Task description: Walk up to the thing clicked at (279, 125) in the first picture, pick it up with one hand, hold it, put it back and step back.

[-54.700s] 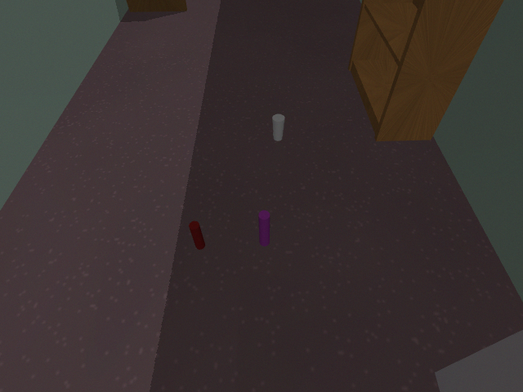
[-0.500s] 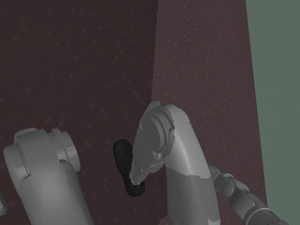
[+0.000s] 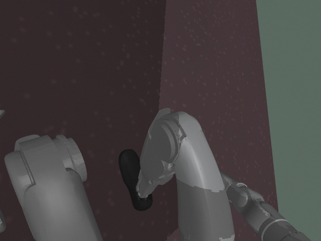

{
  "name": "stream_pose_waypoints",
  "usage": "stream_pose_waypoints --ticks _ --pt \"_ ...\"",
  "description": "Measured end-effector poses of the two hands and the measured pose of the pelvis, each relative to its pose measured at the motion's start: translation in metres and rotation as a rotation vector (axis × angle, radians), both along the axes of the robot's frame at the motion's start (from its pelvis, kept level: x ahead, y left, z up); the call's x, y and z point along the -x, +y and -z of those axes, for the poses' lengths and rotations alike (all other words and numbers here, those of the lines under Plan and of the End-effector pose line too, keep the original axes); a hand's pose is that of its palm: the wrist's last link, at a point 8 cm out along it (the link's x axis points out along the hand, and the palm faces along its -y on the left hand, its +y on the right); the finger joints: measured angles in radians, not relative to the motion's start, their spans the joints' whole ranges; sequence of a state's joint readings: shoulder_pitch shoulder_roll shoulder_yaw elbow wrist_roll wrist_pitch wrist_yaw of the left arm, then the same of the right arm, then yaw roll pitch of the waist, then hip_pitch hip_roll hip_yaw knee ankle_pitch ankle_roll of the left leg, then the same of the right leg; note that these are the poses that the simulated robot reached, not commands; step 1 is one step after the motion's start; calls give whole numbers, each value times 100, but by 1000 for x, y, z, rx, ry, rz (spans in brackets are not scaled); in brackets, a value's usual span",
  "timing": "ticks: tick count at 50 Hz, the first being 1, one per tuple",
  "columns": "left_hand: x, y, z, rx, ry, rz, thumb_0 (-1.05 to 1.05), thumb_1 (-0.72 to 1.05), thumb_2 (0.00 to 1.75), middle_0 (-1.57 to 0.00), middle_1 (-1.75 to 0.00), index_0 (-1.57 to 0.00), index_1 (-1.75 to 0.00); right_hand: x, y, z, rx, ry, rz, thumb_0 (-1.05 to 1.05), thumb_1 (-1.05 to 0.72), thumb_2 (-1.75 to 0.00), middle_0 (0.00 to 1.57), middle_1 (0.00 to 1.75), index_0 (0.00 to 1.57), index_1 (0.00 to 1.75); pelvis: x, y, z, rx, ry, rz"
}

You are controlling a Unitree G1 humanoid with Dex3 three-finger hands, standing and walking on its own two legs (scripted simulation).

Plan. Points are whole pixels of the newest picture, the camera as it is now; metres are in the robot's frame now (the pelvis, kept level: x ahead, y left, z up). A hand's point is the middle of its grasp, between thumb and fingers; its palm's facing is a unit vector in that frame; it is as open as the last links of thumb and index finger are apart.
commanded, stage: open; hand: left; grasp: from the side
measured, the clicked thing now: out of the picture +0.41 +0.27 -0.21
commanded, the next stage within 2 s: withdraw in 0.22 s
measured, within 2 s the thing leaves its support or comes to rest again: rests again in 0.08 s
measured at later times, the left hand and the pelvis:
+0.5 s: hand out of the picture +0.41 +0.28 -0.17, palm faces +0.39 -0.92 +0.02, open 17.1 cm; pelvis +0.00 +0.00 +0.00, yaw +0 degrees
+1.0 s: hand out of the picture +0.36 +0.37 -0.06, palm faces +0.31 -0.92 -0.24, open 17.6 cm; pelvis +0.01 +0.00 +0.04, yaw +6 degrees
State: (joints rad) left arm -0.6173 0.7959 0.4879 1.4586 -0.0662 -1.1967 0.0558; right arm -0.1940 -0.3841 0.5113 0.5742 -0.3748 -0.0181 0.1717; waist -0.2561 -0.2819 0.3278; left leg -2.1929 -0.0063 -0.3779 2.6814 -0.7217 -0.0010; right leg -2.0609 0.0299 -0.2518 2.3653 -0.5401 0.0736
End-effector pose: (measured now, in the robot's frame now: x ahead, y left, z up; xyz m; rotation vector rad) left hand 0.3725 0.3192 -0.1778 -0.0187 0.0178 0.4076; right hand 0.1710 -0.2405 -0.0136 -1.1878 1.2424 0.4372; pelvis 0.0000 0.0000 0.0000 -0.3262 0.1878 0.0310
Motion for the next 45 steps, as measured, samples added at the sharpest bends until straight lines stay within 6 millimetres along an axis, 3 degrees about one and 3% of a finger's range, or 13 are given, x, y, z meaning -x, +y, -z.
stream_pose_waypoints --ticks 11,26,29,37,45 --pt "0 -1 -2 2 9 0 0 -50 38 -56 -46 -54 -47 1 0 -2 -6 -7 -3 0 -92 -90 20 30 21 30 2 -1 -1 -2 -4 2" --pt "1 6 -5 -7 -22 1 -1 -61 14 -17 -10 -15 -12 5 0 -2 4 -2 18 0 -91 -90 20 30 21 30 1 0 -1 0 -5 3" --pt "3 21 -18 -29 -61 -23 -1 -61 13 -13 -7 -11 -8 6 0 -2 1 -2 36 0 -90 -90 20 30 21 30 0 -1 -3 -4 4 -2" --pt "20 65 -76 -98 -67 10 -1 -60 10 -8 -3 -6 -4 -7 0 -4 -69 -81 132 0 -90 -90 20 30 21 30 -3 -3 -15 -23 83 -25" --pt "41 79 -102 -111 116 71 -1 -59 8 -6 -3 -5 -3 -30 6 -2 -182 -187 251 0 -90 -90 20 30 21 30 -5 -3 -31 -57 164 -48"
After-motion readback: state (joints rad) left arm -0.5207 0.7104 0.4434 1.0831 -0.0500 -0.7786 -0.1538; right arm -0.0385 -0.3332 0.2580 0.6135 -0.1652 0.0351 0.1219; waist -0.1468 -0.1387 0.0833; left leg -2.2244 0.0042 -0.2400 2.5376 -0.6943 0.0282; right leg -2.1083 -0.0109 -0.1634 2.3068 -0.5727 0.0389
